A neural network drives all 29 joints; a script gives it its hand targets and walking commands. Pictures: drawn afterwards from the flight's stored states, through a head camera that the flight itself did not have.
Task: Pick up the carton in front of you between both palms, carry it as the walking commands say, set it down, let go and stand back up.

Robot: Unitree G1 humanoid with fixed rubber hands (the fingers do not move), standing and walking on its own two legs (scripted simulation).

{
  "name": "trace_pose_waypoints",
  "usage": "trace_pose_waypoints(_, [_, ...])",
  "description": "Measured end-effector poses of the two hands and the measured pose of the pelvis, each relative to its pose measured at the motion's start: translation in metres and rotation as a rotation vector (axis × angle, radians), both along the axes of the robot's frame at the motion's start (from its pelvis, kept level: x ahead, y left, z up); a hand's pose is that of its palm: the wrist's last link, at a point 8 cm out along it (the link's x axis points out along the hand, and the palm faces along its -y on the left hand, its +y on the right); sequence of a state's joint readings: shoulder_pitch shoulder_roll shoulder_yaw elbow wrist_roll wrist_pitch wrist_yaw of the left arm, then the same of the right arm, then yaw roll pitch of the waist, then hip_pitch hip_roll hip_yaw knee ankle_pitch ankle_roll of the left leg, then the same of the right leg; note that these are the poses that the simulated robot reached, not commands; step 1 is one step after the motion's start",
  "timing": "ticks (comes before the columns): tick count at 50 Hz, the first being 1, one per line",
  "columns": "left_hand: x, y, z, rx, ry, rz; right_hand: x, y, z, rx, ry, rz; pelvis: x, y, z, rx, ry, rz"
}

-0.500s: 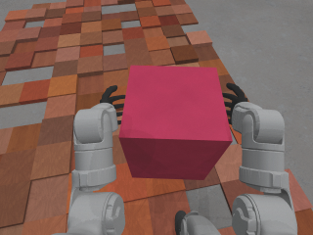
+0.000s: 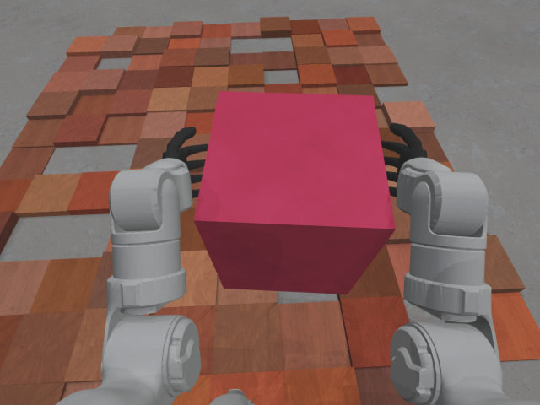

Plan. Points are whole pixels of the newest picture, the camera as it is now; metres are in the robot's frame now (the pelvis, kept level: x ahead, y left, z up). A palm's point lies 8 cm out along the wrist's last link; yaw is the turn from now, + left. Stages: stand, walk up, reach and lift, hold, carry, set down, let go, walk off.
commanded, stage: carry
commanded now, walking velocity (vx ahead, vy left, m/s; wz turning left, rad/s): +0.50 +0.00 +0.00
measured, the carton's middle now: (289, 203) +0.40 +0.02 +0.07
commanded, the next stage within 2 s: none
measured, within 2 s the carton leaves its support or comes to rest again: neither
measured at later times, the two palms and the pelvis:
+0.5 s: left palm (216, 52) +0.62 +0.15 +0.19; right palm (395, 47) +0.64 -0.15 +0.19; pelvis +0.29 +0.00 +0.03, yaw -1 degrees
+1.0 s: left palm (231, 15) +0.97 +0.18 +0.10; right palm (351, 20) +0.95 -0.12 +0.10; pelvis +0.59 +0.05 +0.00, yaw -1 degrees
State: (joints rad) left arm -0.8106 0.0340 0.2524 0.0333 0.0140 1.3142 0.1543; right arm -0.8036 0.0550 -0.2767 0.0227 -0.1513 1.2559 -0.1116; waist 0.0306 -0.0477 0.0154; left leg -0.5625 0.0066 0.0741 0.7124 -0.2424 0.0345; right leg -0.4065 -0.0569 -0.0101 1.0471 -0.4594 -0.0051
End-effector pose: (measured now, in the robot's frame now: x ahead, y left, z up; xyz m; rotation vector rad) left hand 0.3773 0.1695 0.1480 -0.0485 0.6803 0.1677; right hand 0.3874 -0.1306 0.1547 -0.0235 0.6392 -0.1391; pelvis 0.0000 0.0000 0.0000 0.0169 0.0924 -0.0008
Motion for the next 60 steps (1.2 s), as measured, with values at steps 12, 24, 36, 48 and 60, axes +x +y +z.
trace_pose_waypoints(12, [0.133,-0.046,0.029,-0.038,-0.013,-0.129,0.087,-0.043,0.024,0.067,-0.013,-0.184,0.14,0.02,0.031,-0.036,0.015,-0.025])
trace_pose_waypoints(24, [0.234,-0.024,0.037,0.041,-0.032,-0.005,0.242,-0.022,0.033,0.078,-0.025,-0.01,0.277,-0.001,0.028,-0.01,-0.015,-0.018])
trace_pose_waypoints(36, [0.4,0.021,0.052,0.059,0.007,-0.01,0.417,0.024,0.055,0.011,0.011,0.045,0.431,0.022,0.02,-0.039,-0.021,0.001])
trace_pose_waypoints(48, [0.563,0.013,-0.036,0.033,0.198,-0.112,0.539,0.014,-0.041,-0.008,0.207,-0.054,0.568,0.049,-0.002,-0.013,0.007,-0.011])
trace_pose_waypoints(60, [0.739,-0.026,-0.058,0.027,0.041,-0.108,0.707,-0.024,-0.067,0.034,0.051,-0.108,0.742,0.03,-0.027,0.003,0.004,-0.009])
